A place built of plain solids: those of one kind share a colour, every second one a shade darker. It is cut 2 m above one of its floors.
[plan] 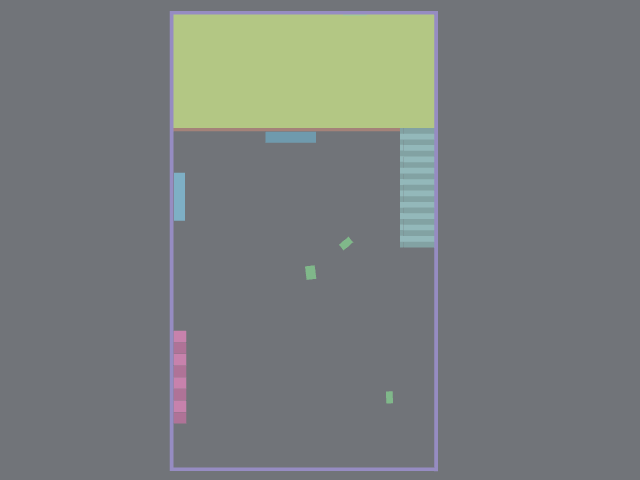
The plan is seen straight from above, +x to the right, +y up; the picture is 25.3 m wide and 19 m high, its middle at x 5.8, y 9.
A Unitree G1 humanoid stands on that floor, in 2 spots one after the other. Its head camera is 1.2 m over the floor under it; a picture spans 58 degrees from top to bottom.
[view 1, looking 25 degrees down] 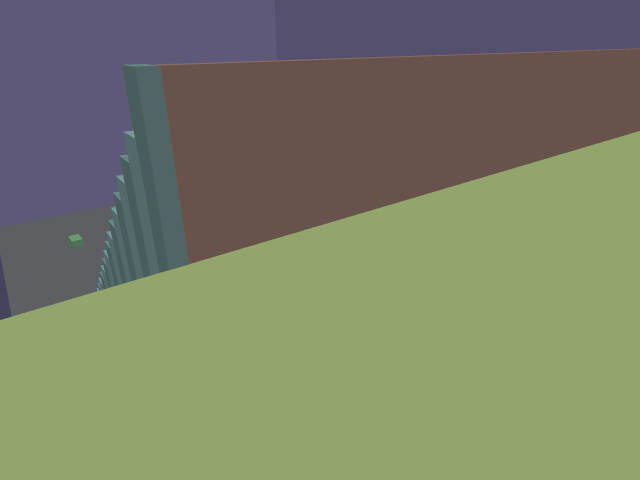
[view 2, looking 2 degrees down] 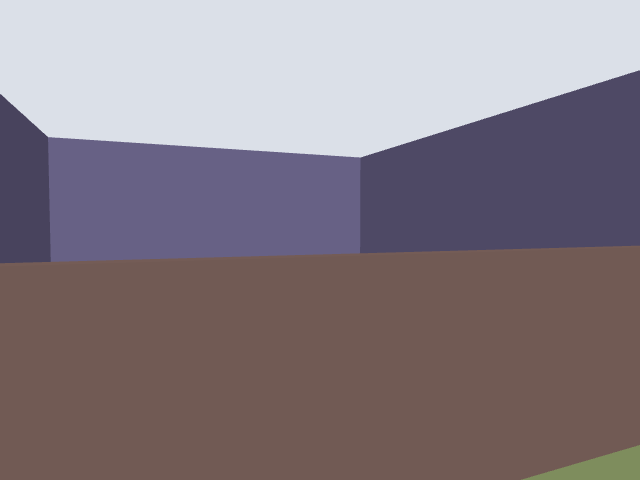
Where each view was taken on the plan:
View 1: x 9.71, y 15.68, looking -127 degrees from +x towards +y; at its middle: gal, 2.84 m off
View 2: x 7.71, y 14.93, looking -112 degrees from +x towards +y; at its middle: wall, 16.11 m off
